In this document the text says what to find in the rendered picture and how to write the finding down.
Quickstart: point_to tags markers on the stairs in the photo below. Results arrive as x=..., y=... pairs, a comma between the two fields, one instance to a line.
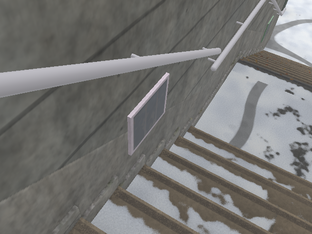
x=204, y=185
x=285, y=66

